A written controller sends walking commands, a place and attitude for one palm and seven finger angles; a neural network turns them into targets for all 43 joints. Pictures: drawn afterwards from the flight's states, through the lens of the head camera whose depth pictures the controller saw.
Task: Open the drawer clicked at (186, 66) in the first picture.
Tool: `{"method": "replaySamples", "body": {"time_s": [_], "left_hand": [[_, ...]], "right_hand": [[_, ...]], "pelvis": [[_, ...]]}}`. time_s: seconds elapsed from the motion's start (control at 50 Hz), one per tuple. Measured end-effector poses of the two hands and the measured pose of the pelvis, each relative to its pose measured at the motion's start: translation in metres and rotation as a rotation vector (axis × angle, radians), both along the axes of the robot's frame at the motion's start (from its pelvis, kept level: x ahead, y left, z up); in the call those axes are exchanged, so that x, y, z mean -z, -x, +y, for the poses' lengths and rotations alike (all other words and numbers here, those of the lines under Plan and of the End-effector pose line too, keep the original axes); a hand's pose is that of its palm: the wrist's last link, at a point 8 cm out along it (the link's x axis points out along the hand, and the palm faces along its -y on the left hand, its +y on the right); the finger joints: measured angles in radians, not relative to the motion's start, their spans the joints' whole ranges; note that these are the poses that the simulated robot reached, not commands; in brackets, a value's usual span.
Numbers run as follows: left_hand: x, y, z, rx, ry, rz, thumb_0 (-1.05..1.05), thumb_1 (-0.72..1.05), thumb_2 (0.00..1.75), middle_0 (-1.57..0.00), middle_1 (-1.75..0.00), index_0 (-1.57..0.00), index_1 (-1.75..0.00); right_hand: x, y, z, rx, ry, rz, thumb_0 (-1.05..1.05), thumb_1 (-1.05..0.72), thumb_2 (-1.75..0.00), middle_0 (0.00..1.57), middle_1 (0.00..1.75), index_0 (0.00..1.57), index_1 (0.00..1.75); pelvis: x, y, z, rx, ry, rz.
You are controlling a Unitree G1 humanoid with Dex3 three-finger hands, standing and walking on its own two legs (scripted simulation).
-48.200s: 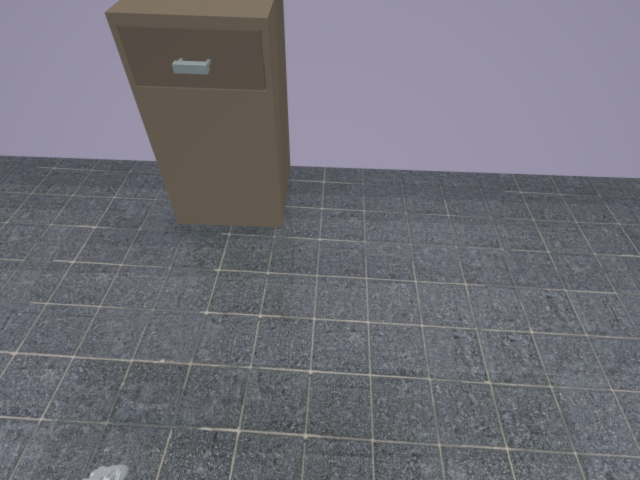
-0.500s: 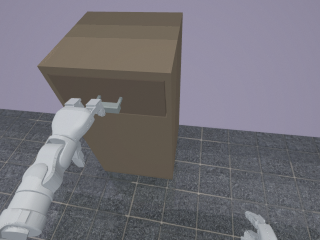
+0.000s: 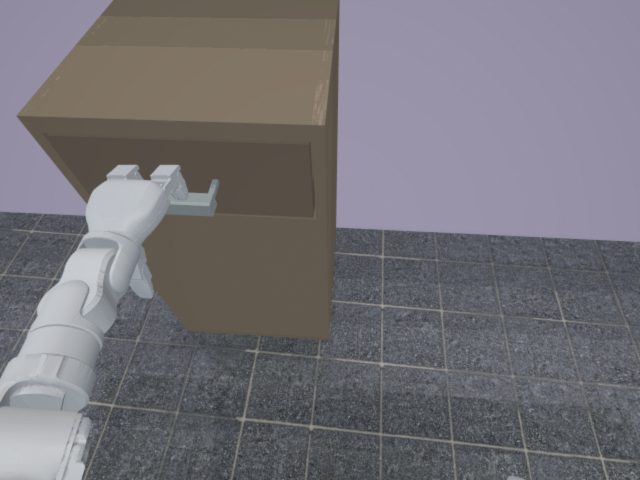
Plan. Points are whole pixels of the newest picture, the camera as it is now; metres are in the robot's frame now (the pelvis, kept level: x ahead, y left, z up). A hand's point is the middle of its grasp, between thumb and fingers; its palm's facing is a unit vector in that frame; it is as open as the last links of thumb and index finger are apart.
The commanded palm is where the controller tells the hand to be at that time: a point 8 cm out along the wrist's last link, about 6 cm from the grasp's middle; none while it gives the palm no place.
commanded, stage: move the hooked fingers above the handle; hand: left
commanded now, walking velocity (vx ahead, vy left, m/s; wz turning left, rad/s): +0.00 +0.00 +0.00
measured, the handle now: (187, 193) +0.55 +0.26 -0.02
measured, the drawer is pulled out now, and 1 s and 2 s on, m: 0.00 0.00 0.00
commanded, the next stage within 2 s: none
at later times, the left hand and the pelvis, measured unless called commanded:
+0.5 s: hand (163, 210) +0.46 +0.25 +0.04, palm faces -0.07 +0.02 -1.00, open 13.8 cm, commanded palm +0.45 +0.25 +0.10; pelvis -0.01 +0.00 -0.01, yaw +0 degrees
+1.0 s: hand (169, 204) +0.48 +0.25 +0.04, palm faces -0.07 +0.00 -1.00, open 13.8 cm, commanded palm +0.46 +0.25 +0.09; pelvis +0.00 +0.00 -0.02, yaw -1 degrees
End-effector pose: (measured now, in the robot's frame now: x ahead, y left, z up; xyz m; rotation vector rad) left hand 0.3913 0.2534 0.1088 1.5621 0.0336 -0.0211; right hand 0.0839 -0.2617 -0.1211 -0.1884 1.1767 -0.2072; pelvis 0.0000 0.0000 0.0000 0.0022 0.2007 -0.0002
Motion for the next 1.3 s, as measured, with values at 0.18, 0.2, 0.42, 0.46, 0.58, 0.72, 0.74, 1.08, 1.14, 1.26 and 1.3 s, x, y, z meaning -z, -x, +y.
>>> {"method": "replaySamples", "body": {"time_s": [0.18,0.2,0.42,0.46,0.58,0.72,0.74,1.08,1.14,1.26,1.3], "left_hand": [[0.004,-0.02,-0.004,0.023,0.012,0.035,0.0,-0.49,0.3,-0.31,-1.2,-0.32,-1.2],[0.004,-0.022,-0.005,0.027,0.011,0.033,0.0,-0.49,0.3,-0.31,-1.2,-0.32,-1.2],[0.009,-0.039,-0.005,0.001,-0.015,0.019,0.0,-0.49,0.3,-0.31,-1.2,-0.32,-1.2],[0.011,-0.043,-0.005,-0.007,-0.022,0.029,0.0,-0.49,0.3,-0.31,-1.2,-0.32,-1.2],[0.01,-0.058,-0.009,0.0,-0.02,0.034,0.0,-0.49,0.3,-0.32,-1.2,-0.32,-1.2],[0.009,-0.077,-0.009,-0.016,-0.012,0.035,0.0,-0.49,0.3,-0.31,-1.2,-0.32,-1.2],[0.009,-0.079,-0.009,-0.02,-0.01,0.038,0.0,-0.49,0.3,-0.31,-1.2,-0.32,-1.2],[0.009,-0.069,-0.001,0.002,-0.011,-0.014,0.0,-0.49,0.3,-0.32,-1.2,-0.32,-1.2],[0.007,-0.072,0.004,-0.041,-0.019,-0.001,0.0,-0.49,0.3,-0.31,-1.2,-0.32,-1.2],[0.018,-0.075,0.001,-0.041,-0.037,0.1,0.0,-0.49,0.3,-0.31,-1.2,-0.32,-1.2],[0.023,-0.076,-0.006,-0.003,-0.02,0.114,0.0,-0.49,0.3,-0.31,-1.2,-0.32,-1.2]], "right_hand": [[0.003,0.018,0.004,0.034,0.001,0.041,0.01,-0.91,-0.9,0.2,0.3,0.2,0.3],[0.003,0.02,0.003,0.036,0.004,0.046,0.01,-0.91,-0.9,0.2,0.3,0.2,0.3],[0.008,0.046,-0.005,0.06,0.018,0.114,0.01,-0.91,-0.9,0.2,0.3,0.2,0.3],[0.008,0.051,-0.007,0.066,0.025,0.124,0.01,-0.91,-0.9,0.2,0.3,0.2,0.3],[0.006,0.068,-0.014,0.087,0.052,0.156,0.01,-0.91,-0.9,0.2,0.3,0.2,0.3],[0.006,0.089,-0.02,0.116,0.074,0.201,0.01,-0.91,-0.9,0.2,0.3,0.2,0.3],[0.006,0.091,-0.02,0.12,0.075,0.208,0.01,-0.91,-0.9,0.2,0.3,0.2,0.3],[0.012,0.082,-0.01,0.102,0.052,0.212,0.01,-0.91,-0.9,0.2,0.3,0.2,0.3],[0.012,0.074,-0.009,0.095,0.047,0.193,0.01,-0.91,-0.9,0.2,0.3,0.2,0.3],[0.008,0.068,-0.008,0.092,0.056,0.171,0.01,-0.91,-0.9,0.2,0.3,0.2,0.3],[0.006,0.069,-0.008,0.093,0.066,0.173,0.01,-0.91,-0.9,0.2,0.3,0.2,0.3]], "pelvis": [[0.002,-0.001,0.003,0.004,0.004,0.023],[0.003,0.0,0.004,0.005,0.004,0.026],[0.008,0.004,0.002,0.003,0.005,0.062],[0.008,0.005,0.001,0.001,0.006,0.069],[0.011,0.007,-0.001,-0.001,0.008,0.09],[0.014,0.007,-0.002,0.009,0.008,0.12],[0.015,0.007,-0.002,0.012,0.008,0.124],[0.016,0.004,0.002,0.003,0.015,0.126],[0.016,0.005,0.002,0.001,0.016,0.125],[0.014,0.004,0.004,-0.001,0.017,0.122],[0.014,0.003,0.004,-0.002,0.018,0.124]]}}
